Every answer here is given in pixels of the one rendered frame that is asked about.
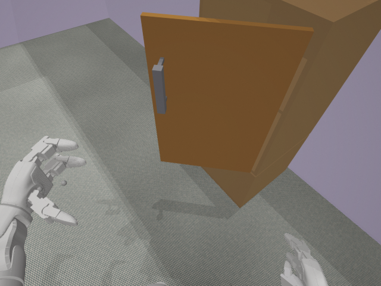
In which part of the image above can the cupboard door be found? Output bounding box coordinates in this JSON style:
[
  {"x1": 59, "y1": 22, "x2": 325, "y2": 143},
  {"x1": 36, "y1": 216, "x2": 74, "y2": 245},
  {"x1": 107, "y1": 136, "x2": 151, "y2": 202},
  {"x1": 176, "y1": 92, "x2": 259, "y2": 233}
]
[{"x1": 140, "y1": 12, "x2": 314, "y2": 173}]

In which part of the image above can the handle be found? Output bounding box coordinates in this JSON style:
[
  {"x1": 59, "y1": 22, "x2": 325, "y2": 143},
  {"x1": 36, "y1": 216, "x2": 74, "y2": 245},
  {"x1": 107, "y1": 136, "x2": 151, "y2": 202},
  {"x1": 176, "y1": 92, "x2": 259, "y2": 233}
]
[{"x1": 152, "y1": 57, "x2": 167, "y2": 114}]

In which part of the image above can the left robot hand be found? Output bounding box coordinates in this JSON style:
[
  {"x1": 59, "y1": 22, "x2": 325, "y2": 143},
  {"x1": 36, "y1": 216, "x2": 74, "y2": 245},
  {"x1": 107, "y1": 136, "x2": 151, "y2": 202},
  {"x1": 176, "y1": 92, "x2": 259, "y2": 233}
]
[{"x1": 1, "y1": 136, "x2": 86, "y2": 226}]

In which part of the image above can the left robot forearm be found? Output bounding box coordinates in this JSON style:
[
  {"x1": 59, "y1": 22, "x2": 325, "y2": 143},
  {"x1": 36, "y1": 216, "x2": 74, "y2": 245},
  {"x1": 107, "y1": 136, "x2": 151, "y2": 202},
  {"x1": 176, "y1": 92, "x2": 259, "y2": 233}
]
[{"x1": 0, "y1": 204, "x2": 33, "y2": 286}]

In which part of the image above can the right robot hand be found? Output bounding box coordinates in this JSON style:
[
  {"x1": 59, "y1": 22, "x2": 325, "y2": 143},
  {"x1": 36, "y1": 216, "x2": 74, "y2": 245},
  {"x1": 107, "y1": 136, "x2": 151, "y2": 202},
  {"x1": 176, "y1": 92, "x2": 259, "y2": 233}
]
[{"x1": 280, "y1": 233, "x2": 328, "y2": 286}]

